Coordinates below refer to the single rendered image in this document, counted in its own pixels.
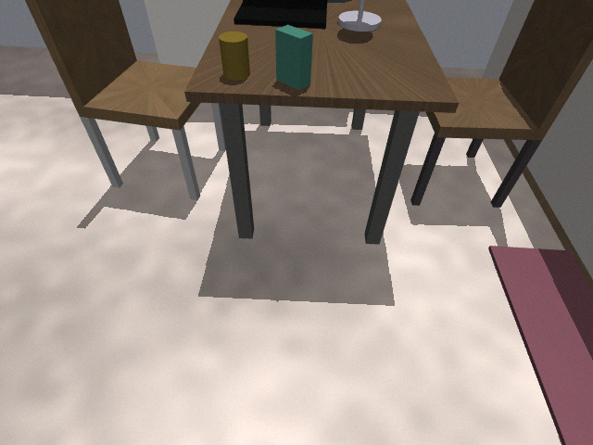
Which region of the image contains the table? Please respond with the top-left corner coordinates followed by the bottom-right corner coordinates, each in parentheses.
top-left (184, 0), bottom-right (459, 245)

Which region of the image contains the desk lamp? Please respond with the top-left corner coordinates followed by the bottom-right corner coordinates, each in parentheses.
top-left (338, 0), bottom-right (382, 32)

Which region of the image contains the chair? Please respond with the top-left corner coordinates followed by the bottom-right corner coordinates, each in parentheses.
top-left (410, 0), bottom-right (593, 208)
top-left (25, 0), bottom-right (226, 200)

